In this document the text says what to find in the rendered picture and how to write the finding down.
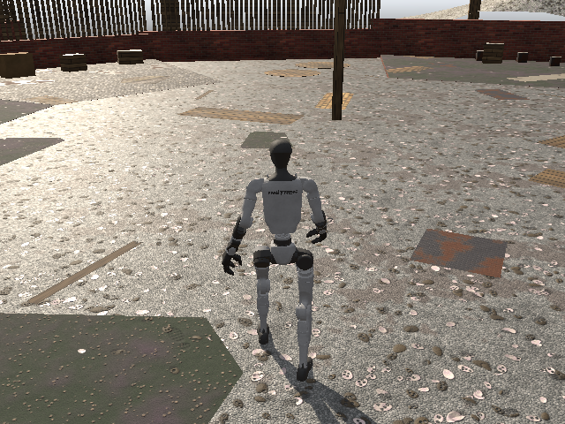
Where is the right robot forearm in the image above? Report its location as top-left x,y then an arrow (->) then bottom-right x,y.
315,210 -> 327,234

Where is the robot right upper arm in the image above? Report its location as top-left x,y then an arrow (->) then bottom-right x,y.
299,177 -> 325,223

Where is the robot left upper arm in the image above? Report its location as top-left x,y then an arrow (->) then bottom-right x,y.
239,178 -> 263,229

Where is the robot left hand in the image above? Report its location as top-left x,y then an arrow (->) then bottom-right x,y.
222,251 -> 242,276

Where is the robot right hand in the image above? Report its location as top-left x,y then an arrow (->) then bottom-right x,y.
306,228 -> 327,244

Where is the left robot forearm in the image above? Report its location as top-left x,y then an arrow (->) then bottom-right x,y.
225,215 -> 246,255

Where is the right robot thigh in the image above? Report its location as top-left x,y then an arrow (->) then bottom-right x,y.
295,247 -> 314,321

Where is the robot torso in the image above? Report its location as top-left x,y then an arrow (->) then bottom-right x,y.
261,173 -> 303,265

